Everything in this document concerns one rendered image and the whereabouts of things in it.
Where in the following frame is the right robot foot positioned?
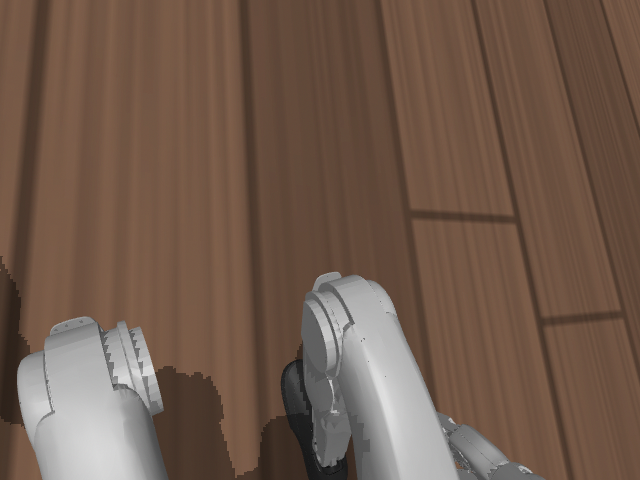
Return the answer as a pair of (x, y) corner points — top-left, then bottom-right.
(281, 359), (348, 480)

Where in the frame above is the right robot arm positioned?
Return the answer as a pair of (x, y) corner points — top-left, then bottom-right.
(491, 462), (545, 480)

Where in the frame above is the right robot hand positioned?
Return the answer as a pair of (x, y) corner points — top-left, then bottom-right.
(436, 411), (511, 480)

